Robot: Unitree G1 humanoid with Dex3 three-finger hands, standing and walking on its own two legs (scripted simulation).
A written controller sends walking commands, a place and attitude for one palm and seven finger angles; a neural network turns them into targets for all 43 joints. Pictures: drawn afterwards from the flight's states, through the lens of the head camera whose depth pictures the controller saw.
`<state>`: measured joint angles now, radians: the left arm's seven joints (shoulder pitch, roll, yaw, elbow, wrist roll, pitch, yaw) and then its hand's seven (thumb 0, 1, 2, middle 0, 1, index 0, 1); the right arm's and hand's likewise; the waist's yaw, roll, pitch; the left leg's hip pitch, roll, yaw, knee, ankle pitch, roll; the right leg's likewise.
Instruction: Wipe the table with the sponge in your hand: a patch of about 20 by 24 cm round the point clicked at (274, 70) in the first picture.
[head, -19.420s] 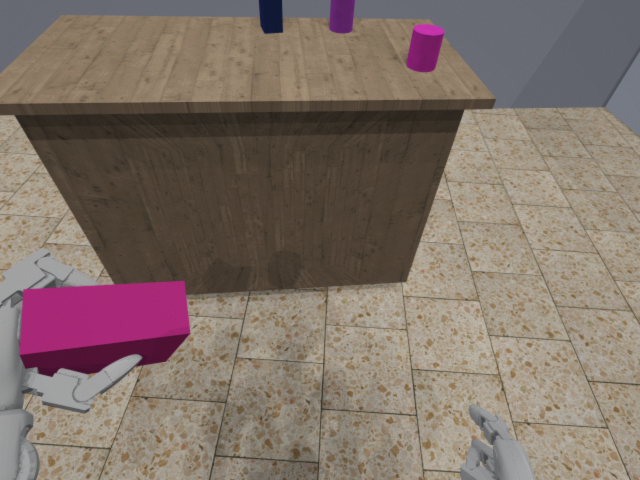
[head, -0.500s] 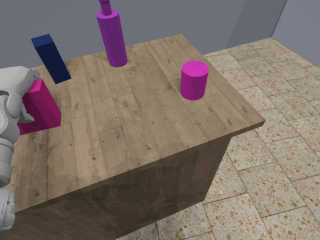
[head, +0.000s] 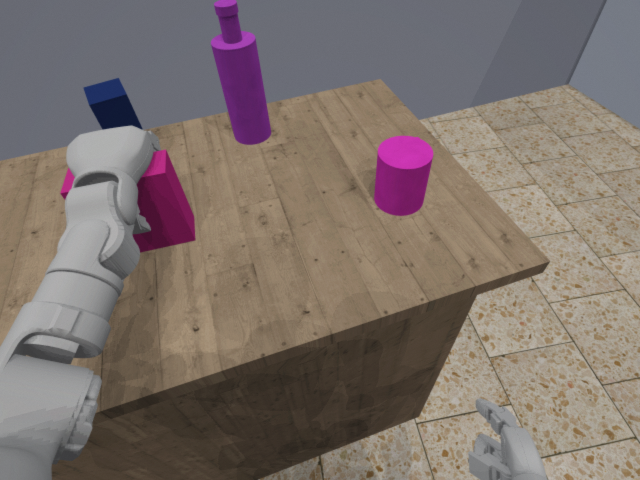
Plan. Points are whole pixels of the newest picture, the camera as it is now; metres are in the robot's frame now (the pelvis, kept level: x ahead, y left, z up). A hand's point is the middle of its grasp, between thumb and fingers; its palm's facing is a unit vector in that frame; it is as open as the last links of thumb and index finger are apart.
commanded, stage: wipe back along the middle lane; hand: left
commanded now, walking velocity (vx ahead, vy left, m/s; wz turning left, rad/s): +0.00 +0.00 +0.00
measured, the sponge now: (142, 217) +0.40 +0.29 +0.11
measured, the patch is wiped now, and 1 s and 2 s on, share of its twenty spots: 0.45 0.65 0.80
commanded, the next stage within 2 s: slide across to the third lane in 1.58 s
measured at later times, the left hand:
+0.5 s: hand (136, 215) +0.36 +0.26 +0.15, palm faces +0.03 -0.01 -1.00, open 9.4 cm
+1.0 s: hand (128, 250) +0.31 +0.25 +0.15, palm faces +0.12 -0.03 -0.99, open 9.4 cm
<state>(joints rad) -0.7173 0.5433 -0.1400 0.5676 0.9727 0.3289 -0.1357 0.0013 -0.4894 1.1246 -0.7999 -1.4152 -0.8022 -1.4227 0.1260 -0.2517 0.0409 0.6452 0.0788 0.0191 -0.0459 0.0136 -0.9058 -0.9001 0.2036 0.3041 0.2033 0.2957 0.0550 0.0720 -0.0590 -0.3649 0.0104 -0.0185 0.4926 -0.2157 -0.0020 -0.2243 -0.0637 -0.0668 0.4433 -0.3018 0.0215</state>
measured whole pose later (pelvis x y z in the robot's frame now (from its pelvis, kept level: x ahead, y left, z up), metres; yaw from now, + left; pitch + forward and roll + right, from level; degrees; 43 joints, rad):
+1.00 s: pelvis +0.00 -0.02 +0.00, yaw -1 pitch +1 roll +0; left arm -0.22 0.51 -0.09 -0.02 0.94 0.49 -0.10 0.03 -0.44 1.10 -0.74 -1.47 -0.75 -1.47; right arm 0.06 -0.27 0.05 0.62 0.09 0.09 -0.02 0.02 -0.91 -0.90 0.20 0.30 0.20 0.30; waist 0.08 0.11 -0.08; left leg -0.31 0.03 0.00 0.53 -0.24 -0.02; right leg -0.20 -0.05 -0.04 0.53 -0.35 0.02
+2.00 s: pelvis -0.01 -0.03 -0.01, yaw -1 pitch -1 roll +1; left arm 0.02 0.46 -0.13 -0.35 0.92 0.53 -0.05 0.04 -0.43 1.09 -0.73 -1.47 -0.77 -1.44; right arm 0.03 -0.27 0.05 0.61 0.08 0.02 -0.02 0.02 -0.91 -0.90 0.20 0.30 0.20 0.30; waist 0.14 0.12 -0.06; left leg -0.28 0.04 -0.02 0.55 -0.25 -0.05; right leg -0.18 -0.03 -0.05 0.58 -0.37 0.00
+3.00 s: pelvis -0.02 -0.06 -0.01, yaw -3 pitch -2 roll +1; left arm -0.40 0.42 -0.23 0.14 0.91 0.58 -0.10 -0.02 -0.47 1.09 -0.79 -1.42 -0.82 -1.38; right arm 0.05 -0.29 0.05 0.68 0.09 0.06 -0.05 0.02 -0.91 -0.90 0.20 0.30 0.20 0.30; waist 0.07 0.12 -0.07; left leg -0.25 0.08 -0.01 0.49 -0.21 -0.04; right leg -0.19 0.01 -0.04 0.57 -0.36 -0.04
